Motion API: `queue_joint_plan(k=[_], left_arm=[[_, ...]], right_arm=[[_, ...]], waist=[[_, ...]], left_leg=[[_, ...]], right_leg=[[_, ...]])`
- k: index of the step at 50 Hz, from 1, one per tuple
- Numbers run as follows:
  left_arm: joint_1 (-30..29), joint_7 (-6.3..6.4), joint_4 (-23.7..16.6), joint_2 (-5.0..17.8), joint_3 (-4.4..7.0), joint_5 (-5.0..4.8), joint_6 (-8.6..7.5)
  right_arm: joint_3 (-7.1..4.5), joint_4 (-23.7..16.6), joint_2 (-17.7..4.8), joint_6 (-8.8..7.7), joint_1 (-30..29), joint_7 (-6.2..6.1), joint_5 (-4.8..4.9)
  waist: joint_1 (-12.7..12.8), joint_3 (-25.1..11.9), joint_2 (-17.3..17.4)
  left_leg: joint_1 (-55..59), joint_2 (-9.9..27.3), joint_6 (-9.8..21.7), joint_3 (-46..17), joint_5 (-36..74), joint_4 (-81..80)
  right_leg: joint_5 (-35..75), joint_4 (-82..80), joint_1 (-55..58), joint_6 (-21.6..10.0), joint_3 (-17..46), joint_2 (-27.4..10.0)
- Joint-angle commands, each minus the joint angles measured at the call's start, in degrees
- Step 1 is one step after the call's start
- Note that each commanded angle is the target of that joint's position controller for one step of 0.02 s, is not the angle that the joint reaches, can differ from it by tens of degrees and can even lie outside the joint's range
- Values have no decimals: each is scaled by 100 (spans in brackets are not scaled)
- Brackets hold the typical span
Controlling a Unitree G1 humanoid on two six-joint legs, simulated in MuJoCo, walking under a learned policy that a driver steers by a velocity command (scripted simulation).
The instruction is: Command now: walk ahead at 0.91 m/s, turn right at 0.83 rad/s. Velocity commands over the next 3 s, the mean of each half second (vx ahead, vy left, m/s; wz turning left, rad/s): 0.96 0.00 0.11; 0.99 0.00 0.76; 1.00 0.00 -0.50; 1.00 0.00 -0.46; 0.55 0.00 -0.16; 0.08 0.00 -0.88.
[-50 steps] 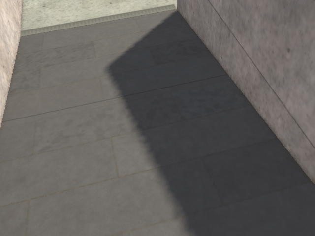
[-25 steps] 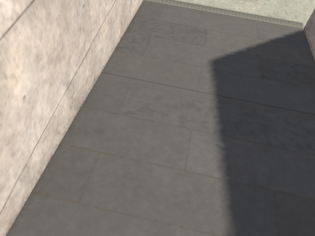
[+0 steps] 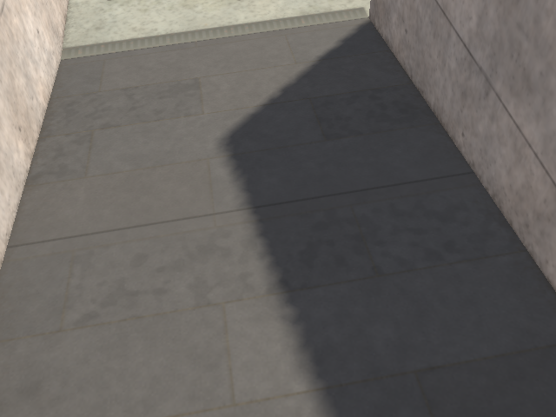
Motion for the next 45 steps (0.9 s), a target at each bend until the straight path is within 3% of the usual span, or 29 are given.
queue_joint_plan(k=[1, 2, 5, 7, 10, 11, 14, 16, 18, 19, 20, 21, 22, 23, 24, 25, 26, 28, 30, 32, 36, 38, 39, 40, 41, 42, 43, 44, 45], left_arm=[[2277, 206, 366, 1542, 439, -206, 48], [1943, 276, 306, 1240, 371, -183, 36], [1269, 300, 247, 535, 50, -155, -101], [1260, 265, 392, 608, 46, -208, -247], [1153, 243, 536, 399, -48, -264, -475], [1289, 246, 617, 355, -96, -295, -555], [1152, 356, 779, 527, -79, -292, -708], [1323, 468, 902, 549, -101, -240, -672], [1025, 653, 895, 770, -70, -148, -534], [510, 705, 782, 838, -41, -19, -442], [-571, 719, 605, 985, 89, -60, -380], [-628, 539, 238, -109, -217, 70, -478], [488, 514, -128, -613, -433, -127, -507], [944, 465, -243, -315, -496, -112, -608], [301, 419, -152, 239, -449, 94, -660], [-161, 406, -35, 515, -349, 240, -586], [-157, 399, -19, 449, -373, 351, -449], [-654, 382, -242, 207, -485, 252, -238], [-857, 344, -421, -72, -547, 81, -294], [-845, 266, -427, -153, -533, -7, -356], [-1453, 277, -785, -110, -511, 10, -489], [-995, 372, -692, 161, -404, 34, -639], [-59, 406, -450, 348, -304, -10, -701], [1258, 430, -64, 645, -168, -4, -720], [2159, 453, 103, 946, -120, 164, -702], [2350, 360, 2, 1043, -140, 204, -518], [1870, 382, 11, 1535, 176, 76, -488], [1365, 427, -141, 502, -29, 56, -450], [1129, 437, -22, 206, -150, 74, -442]], right_arm=[[39, -1142, -641, -305, -1198, 14, 38], [86, -988, -626, -308, -1149, 13, -10], [124, -518, -564, -13, -596, 129, -195], [193, -626, -377, 92, -1025, 233, -116], [303, -701, -89, -46, -1723, 354, 79], [299, -614, -39, -72, -1718, 393, 145], [300, -454, 16, -136, -1675, 426, 270], [203, -119, -265, -115, -1315, 384, 116], [63, 379, -500, -70, 89, 346, 37], [-34, 770, -675, 6, 1353, 298, 73], [-145, 1095, -589, 149, 2799, 226, 260], [-93, 1211, -621, 206, 2369, 175, 220], [-74, 968, -842, 82, 1791, 179, 124], [-243, 714, -1010, 103, 1245, 55, 85], [-220, 507, -685, 107, 527, -33, 112], [-162, 381, -558, 103, 40, -10, 127], [-118, 333, -643, 69, -114, 3, 134], [-124, 341, -693, -54, -224, 3, 157], [-155, 398, -502, -186, -110, 60, 263], [-175, 380, -403, -208, -132, 134, 427], [-237, 477, -462, -63, 420, 90, 265], [-282, 471, -600, -40, 395, 18, 170], [-332, 427, -805, -17, 180, 2, 176], [-325, 326, -771, -28, -155, -21, 219], [-142, 75, 96, -79, -306, -48, 340], [-13, -79, 310, -79, 480, -248, 306], [-5, -352, -86, -45, 516, -223, 427], [-58, -211, -458, 76, -600, -174, 164], [-114, -370, -551, 84, -1376, 11, 23]], waist=[[1121, -1012, -1028], [848, -514, -360], [220, 65, -231], [176, 429, -453], [281, 670, -339], [321, 566, -128], [174, 527, -433], [92, 488, 27], [-607, -63, -186], [-1256, -363, -408], [-2406, -548, 347], [-1275, 127, 1822], [-232, -889, 1700], [-56, -1443, 976], [107, -494, -446], [281, 370, -1238], [545, 742, -1341], [563, 1195, -838], [381, 857, -360], [128, 425, -366], [-500, 313, 151], [-322, 34, 46], [226, -459, -39], [915, -997, -32], [1090, -1725, -1021], [537, -2119, -1400], [685, -3227, -2795], [785, -1738, -1013], [910, -593, -656]], left_leg=[[-5005, -373, 196, -736, 164, 1977], [-4631, 18, 222, -804, 583, 1243], [-3285, 370, 159, -613, 705, -9], [-3171, 386, 151, -301, 1354, -816], [-2596, 120, 457, 160, 3894, -2608], [-2460, -145, 585, 274, 4606, -2882], [-1817, -144, 883, -100, 6040, -3336], [-1760, -817, 871, 458, 5740, -3509], [-518, -1189, 941, 690, 4825, -3127], [368, -1039, 1126, 494, 4281, -2955], [1311, -478, 1688, -242, 4612, -3878], [1932, -411, 1625, -881, 5875, -2351], [3102, 564, 2616, -3273, 6008, -2479], [3066, 1598, 3358, -5566, 1814, -4122], [1287, 1530, 3051, -6143, -236, -5008], [-249, 1161, 2780, -5487, -276, -5071], [-1351, 804, 2636, -4899, 276, -5082], [-3182, 47, 2380, -3632, 1249, -5468], [-3473, -388, 2009, -2775, 2681, -5103], [-3163, -837, 1530, -2291, 2647, -4530], [-1405, -825, 1288, -2839, 2700, -3401], [-573, -947, 1125, -2901, 3481, -2133], [-624, -1020, 1054, -2733, 3819, -930], [-1398, -1037, 1020, -2564, 3504, 477], [-2982, -1407, 959, -1941, -941, 2569], [-4049, -1005, 928, -1347, -1721, 3943], [-5150, -1063, 830, -1069, -829, 4336], [-5342, -356, 854, -984, 194, 3478], [-5028, -366, 798, -935, 728, 2677]], right_leg=[[-708, -2036, 5196, -1243, 4030, -1643], [-554, -2127, 4261, -1058, 3540, -1525], [1079, -2297, 2466, -712, 2318, -1115], [1880, -2680, 1884, -567, 1579, -841], [2787, -2877, 1475, -46, 393, -312], [3203, -3020, 1686, 126, 117, -346], [2458, -2886, 1863, 391, -198, -826], [4313, -2272, 2773, 688, -600, -776], [6103, -262, 2893, 848, -781, -899], [6508, 1414, 2553, 875, -786, -893], [4486, 5020, 1693, 1001, -1030, -69], [-2413, 6844, -1006, 965, -566, 708], [-2949, 6952, -2228, 1058, 649, 449], [-2447, 6379, -2684, 922, 1273, 88], [-1829, 5131, -2461, 816, 1414, -354], [-1714, 4311, -1856, 946, 1209, -490], [-1914, 3521, -1258, 1076, 1076, -587], [-1118, 1856, 113, 1338, 559, -804], [1208, 805, 1010, 1251, 480, -918], [2786, -87, 1540, 1045, 228, -684], [2332, -1328, 950, 974, 333, -315], [2073, -1937, 1213, 980, 444, -191], [2281, -2099, 2172, 960, 494, -239], [1978, -1536, 3660, 884, 772, -653], [2381, -521, 5284, 787, 1827, -2040], [4782, 392, 5892, 1013, 2936, -3184], [-321, -1105, 6239, -567, 5589, -3937], [-3064, -2078, 4726, -209, 4592, -2952], [-2666, -2254, 3440, 55, 3593, -2407]])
